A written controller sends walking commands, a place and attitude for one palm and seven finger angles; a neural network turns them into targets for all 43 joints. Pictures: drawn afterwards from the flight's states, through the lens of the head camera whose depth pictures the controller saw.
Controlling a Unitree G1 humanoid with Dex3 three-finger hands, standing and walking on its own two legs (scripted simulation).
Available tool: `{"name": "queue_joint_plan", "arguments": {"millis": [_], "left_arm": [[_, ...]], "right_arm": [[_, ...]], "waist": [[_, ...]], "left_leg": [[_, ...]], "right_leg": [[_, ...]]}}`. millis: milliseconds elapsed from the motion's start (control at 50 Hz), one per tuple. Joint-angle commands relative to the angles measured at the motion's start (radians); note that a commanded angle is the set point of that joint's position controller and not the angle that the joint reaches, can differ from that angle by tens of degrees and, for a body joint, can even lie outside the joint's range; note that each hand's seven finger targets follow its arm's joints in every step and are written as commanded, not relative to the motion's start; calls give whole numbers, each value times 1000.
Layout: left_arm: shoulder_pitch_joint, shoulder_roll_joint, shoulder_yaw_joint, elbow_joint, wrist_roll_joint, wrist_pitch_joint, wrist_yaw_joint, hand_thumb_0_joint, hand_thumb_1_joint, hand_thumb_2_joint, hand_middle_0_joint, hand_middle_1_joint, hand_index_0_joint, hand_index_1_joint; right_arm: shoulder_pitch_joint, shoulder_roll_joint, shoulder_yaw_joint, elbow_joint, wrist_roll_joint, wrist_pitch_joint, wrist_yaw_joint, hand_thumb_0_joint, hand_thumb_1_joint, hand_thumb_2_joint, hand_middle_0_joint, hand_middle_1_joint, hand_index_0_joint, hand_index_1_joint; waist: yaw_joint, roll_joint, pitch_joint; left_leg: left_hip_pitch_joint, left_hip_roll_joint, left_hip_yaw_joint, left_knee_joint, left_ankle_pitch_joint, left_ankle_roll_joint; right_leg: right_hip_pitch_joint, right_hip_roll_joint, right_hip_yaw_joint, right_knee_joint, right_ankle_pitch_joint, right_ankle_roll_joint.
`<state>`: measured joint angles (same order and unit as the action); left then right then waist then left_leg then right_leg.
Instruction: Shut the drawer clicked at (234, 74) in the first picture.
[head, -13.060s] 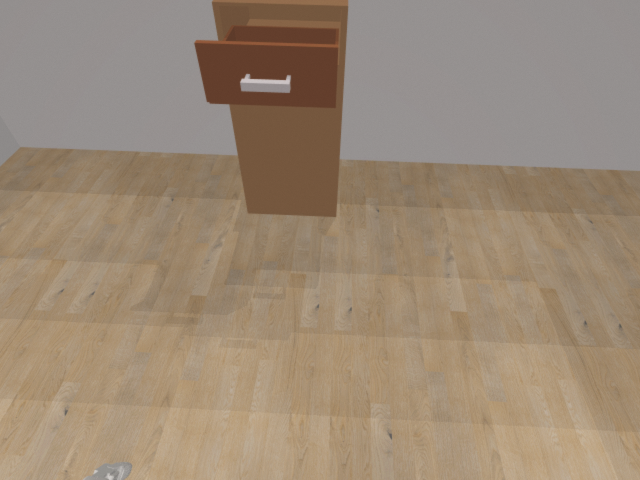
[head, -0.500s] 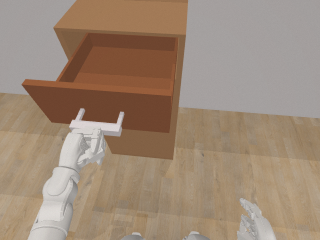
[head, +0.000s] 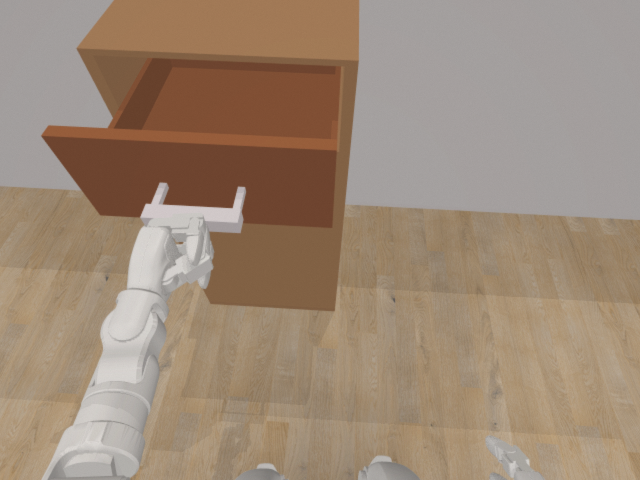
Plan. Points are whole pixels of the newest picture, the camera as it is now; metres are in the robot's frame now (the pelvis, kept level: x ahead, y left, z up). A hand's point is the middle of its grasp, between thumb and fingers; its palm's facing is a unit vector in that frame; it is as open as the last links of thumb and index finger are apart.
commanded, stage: push the drawer shut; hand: left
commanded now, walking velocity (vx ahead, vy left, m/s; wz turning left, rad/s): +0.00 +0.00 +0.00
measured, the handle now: (197, 205) +0.45 +0.17 +0.06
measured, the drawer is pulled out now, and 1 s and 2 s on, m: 0.18 0.05 0.00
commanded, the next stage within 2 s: pull the fist back off the drawer in 1.70 s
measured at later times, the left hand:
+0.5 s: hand (219, 219) +0.43 +0.14 +0.06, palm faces -0.07 -1.00 -0.05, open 3.1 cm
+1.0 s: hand (226, 182) +0.50 +0.14 +0.06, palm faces -0.06 -1.00 -0.04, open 3.1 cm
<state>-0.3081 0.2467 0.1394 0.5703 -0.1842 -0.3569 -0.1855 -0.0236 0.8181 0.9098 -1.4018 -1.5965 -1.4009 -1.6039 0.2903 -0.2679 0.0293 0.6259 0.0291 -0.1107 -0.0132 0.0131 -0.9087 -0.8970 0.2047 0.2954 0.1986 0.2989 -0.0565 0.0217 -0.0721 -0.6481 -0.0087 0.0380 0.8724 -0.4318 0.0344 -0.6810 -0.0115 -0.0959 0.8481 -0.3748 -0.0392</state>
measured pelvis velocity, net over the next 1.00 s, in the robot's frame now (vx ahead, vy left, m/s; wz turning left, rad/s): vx -0.01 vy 0.00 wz -0.03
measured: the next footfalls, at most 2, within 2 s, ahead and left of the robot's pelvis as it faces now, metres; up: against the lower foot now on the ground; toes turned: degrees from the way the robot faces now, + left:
none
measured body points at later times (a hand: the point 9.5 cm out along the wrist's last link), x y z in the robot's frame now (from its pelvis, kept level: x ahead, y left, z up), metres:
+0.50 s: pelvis +0.00 +0.00 -0.01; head +0.08 +0.00 +0.44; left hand +0.43 +0.19 +0.06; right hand +0.07 -0.26 -0.13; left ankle +0.00 +0.10 -0.70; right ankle +0.02 -0.10 -0.70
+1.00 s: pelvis -0.01 +0.00 -0.02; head +0.11 +0.00 +0.42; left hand +0.49 +0.19 +0.06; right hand +0.00 -0.27 -0.13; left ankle +0.00 +0.10 -0.70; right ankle +0.02 -0.10 -0.70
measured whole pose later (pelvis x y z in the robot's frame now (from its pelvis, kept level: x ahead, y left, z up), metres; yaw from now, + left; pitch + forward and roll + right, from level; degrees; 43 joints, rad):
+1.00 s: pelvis -0.01 +0.00 -0.02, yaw -2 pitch +19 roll -1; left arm -0.89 0.43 0.34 1.17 -0.09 -0.42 -0.21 0.00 0.81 0.91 -1.40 -1.60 -1.40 -1.60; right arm 0.38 -0.28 0.04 0.64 -0.01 -0.02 0.00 0.01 -0.91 -0.90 0.20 0.30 0.20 0.30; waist -0.17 0.02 -0.09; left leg -0.87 0.02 0.04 0.97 -0.45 0.03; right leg -0.89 0.02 -0.09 0.92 -0.37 -0.05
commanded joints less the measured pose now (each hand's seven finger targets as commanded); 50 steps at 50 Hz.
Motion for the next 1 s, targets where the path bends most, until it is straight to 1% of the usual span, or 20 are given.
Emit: {"name": "queue_joint_plan", "arguments": {"millis": [0, 80, 120, 180, 220, 320, 360, 420, 460, 500, 540, 620, 680, 760, 780, 800, 860, 880, 900, 980], "left_arm": [[-442, 164, 67, -166, -3, -65, 25, 0, 900, 900, -1400, -1600, -1400, -1600], [-503, 153, 56, -124, 6, -73, 28, 0, 900, 900, -1400, -1600, -1400, -1600], [-515, 183, 79, -89, 9, -76, 30, 0, 900, 900, -1400, -1600, -1400, -1600], [-569, 169, 70, -53, 13, -81, 28, 0, 900, 900, -1400, -1600, -1400, -1600], [-587, 194, 91, -17, 15, -85, 28, 0, 900, 900, -1400, -1600, -1400, -1600], [-646, 210, 105, 36, 21, -102, 25, 0, 900, 900, -1400, -1600, -1400, -1600], [-686, 204, 104, 82, 23, -106, 25, 0, 900, 900, -1400, -1600, -1400, -1600], [-777, 190, 87, 127, 28, -118, 25, 0, 900, 900, -1400, -1600, -1400, -1600], [-796, 242, 132, 161, 34, -128, 28, 0, 900, 900, -1400, -1600, -1400, -1600], [-816, 220, 115, 167, 36, -136, 24, 0, 900, 900, -1400, -1600, -1400, -1600], [-856, 251, 133, 193, 41, -143, 19, 0, 900, 900, -1400, -1600, -1400, -1600], [-915, 301, 166, 269, 45, -144, 12, 0, 900, 900, -1400, -1600, -1400, -1600], [-964, 306, 166, 284, 51, -148, 6, 0, 900, 900, -1400, -1600, -1400, -1600], [-994, 381, 216, 332, 59, -142, 4, 0, 900, 900, -1400, -1600, -1400, -1600], [-1016, 351, 188, 343, 62, -138, -1, 0, 900, 900, -1400, -1600, -1400, -1600], [-1033, 365, 201, 354, 61, -136, 0, 0, 900, 900, -1400, -1600, -1400, -1600], [-1031, 434, 256, 362, 66, -134, -1, 0, 900, 900, -1400, -1600, -1400, -1600], [-1048, 433, 247, 354, 72, -135, -4, 0, 900, 900, -1400, -1600, -1400, -1600], [-1061, 394, 219, 358, 71, -130, -8, 0, 900, 900, -1400, -1600, -1400, -1600], [-1090, 455, 259, 387, 82, -123, 2, 0, 900, 900, -1400, -1600, -1400, -1600]], "right_arm": [[27, -140, -56, -104, 5, -28, -8, 0, -900, -900, 200, 300, 200, 300], [40, -137, -55, -97, 3, -15, -5, 0, -900, -900, 200, 300, 200, 300], [51, -142, -56, -93, 2, -7, -5, 0, -900, -900, 200, 300, 200, 300], [58, -139, -54, -88, 1, 2, -3, 0, -900, -900, 200, 300, 200, 300], [66, -143, -55, -86, -1, 9, -3, 0, -900, -900, 200, 300, 200, 300], [82, -144, -53, -82, -3, 21, 0, 0, -900, -900, 200, 300, 200, 300], [93, -143, -52, -74, -4, 28, 2, 0, -900, -900, 200, 300, 200, 300], [103, -142, -52, -65, -5, 32, 3, 0, -900, -900, 200, 300, 200, 300], [118, -149, -56, -58, -9, 37, 3, 0, -900, -900, 200, 300, 200, 300], [121, -145, -55, -61, -10, 40, 6, 0, -900, -900, 200, 300, 200, 300], [135, -147, -54, -54, -12, 44, 6, 0, -900, -900, 200, 300, 200, 300], [150, -153, -49, -48, -15, 51, 3, 0, -900, -900, 200, 300, 200, 300], [162, -153, -49, -46, -17, 54, 4, 0, -900, -900, 200, 300, 200, 300], [186, -161, -48, -44, -20, 60, 3, 0, -900, -900, 200, 300, 200, 300], [186, -158, -45, -46, -20, 60, 4, 0, -900, -900, 200, 300, 200, 300], [194, -160, -46, -39, -22, 60, 5, 0, -900, -900, 200, 300, 200, 300], [217, -169, -47, -48, -27, 65, 4, 0, -900, -900, 200, 300, 200, 300], [218, -167, -46, -49, -27, 67, 5, 0, -900, -900, 200, 300, 200, 300], [220, -162, -45, -49, -28, 68, 8, 0, -900, -900, 200, 300, 200, 300], [246, -177, -48, -42, -33, 82, 11, 0, -900, -900, 200, 300, 200, 300]], "waist": [[-39, -19, -310], [-41, 23, -336], [-45, -4, -342], [-49, 21, -354], [-52, -8, -351], [-52, 16, -368], [-61, -4, -362], [-81, 16, -341], [-78, 0, -369], [-81, 19, -402], [-86, 33, -414], [-102, -9, -390], [-107, 21, -409], [-116, 17, -424], [-126, 37, -415], [-129, 34, -409], [-119, 25, -476], [-121, 53, -482], [-132, 70, -484], [-143, 55, -471]], "left_leg": [[96, 9, -69, -123, 208, -16], [121, 9, -74, -118, 239, -19], [112, 10, -73, -113, 248, -15], [119, 9, -74, -109, 247, -19], [104, 10, -73, -106, 241, -14], [99, 8, -73, -101, 254, -16], [91, 9, -74, -99, 246, -15], [77, 8, -73, -88, 222, -12], [66, 6, -69, -81, 215, -10], [74, 4, -65, -76, 222, -9], [71, 4, -66, -68, 228, -8], [-1, 2, -59, -59, 177, 2], [-3, 2, -60, -51, 174, 0], [-47, 4, -56, -33, 167, 4], [-51, 2, -52, -31, 159, 5], [-57, 4, -56, -27, 152, 6], [-68, 3, -51, -15, 188, 9], [-57, 4, -54, -15, 196, 6], [-44, 5, -52, -10, 199, 7], [-62, 11, -60, 2, 204, 9]], "right_leg": [[191, 3, 83, -98, 206, 19], [173, 5, 79, -85, 222, 15], [182, 9, 81, -84, 235, 16], [166, 9, 80, -80, 231, 14], [171, 13, 83, -80, 230, 14], [169, 15, 86, -72, 246, 11], [155, 16, 84, -71, 239, 12], [113, 19, 88, -68, 217, 12], [127, 19, 94, -67, 215, 15], [133, 18, 97, -64, 225, 15], [129, 21, 101, -59, 231, 15], [133, 24, 112, -64, 202, 18], [120, 23, 115, -59, 195, 18], [123, 25, 125, -54, 191, 21], [110, 25, 128, -57, 184, 21], [99, 26, 126, -58, 172, 21], [150, 28, 137, -49, 215, 21], [137, 27, 131, -42, 220, 20], [118, 30, 130, -44, 220, 21], [87, 34, 124, -40, 208, 23]]}}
